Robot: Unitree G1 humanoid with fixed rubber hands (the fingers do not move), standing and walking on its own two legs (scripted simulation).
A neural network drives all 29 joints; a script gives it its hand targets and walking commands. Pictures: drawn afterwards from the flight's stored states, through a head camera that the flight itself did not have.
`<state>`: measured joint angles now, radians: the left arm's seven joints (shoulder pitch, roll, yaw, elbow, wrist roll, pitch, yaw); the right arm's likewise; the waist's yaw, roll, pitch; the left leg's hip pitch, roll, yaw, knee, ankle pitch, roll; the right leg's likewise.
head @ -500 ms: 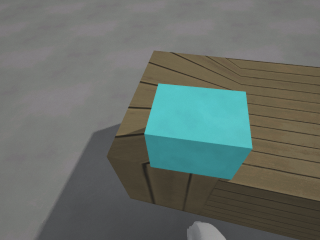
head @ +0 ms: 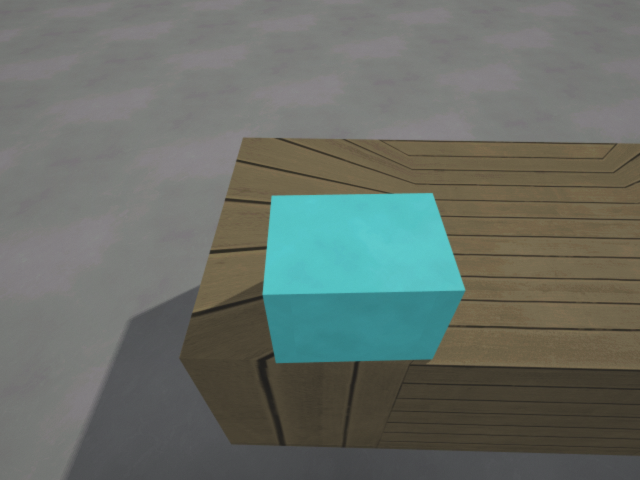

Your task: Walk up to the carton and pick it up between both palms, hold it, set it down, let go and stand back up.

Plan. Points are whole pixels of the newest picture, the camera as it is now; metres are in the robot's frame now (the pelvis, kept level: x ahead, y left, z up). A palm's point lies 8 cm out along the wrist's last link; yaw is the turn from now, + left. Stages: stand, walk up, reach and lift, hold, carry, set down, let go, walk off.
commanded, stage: walk up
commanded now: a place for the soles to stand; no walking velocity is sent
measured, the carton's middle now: (353, 279) +0.47 -0.04 -0.09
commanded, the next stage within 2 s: reach and lift in 1.54 s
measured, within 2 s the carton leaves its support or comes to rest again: neither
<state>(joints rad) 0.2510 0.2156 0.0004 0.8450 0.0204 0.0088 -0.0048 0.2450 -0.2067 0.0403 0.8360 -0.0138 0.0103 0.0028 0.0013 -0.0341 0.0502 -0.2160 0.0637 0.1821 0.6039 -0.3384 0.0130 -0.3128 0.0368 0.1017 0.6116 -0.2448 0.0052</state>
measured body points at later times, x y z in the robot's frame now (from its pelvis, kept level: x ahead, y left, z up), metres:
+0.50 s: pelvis +0.01 -0.01 +0.00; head +0.03 -0.03 +0.45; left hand +0.10 +0.23 -0.13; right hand +0.03 -0.28 -0.14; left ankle +0.00 +0.10 -0.73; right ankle +0.05 -0.12 -0.73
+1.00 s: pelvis +0.02 -0.02 +0.00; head +0.04 -0.03 +0.45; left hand +0.14 +0.22 -0.13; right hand +0.01 -0.28 -0.14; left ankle +0.00 +0.10 -0.73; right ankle +0.05 -0.12 -0.73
